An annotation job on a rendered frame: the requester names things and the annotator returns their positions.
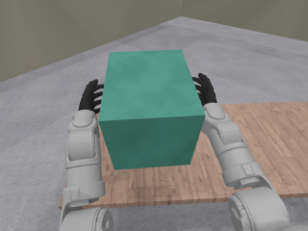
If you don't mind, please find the right robot upper arm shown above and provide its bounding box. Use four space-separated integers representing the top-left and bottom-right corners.
228 186 308 231

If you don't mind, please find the robot right hand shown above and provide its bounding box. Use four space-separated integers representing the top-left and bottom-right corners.
192 72 218 107

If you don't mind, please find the table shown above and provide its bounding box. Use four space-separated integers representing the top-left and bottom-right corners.
58 101 308 210

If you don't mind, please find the robot left hand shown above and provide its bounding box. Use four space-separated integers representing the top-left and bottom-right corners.
78 79 104 114

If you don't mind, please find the robot right forearm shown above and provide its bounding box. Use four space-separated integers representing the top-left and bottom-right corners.
201 102 290 220

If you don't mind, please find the robot left forearm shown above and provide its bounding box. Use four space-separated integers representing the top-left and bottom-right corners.
59 110 106 231

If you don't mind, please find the left robot upper arm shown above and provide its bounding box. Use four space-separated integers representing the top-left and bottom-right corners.
60 206 115 231

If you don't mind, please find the carton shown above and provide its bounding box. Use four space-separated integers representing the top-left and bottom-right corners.
98 49 206 170

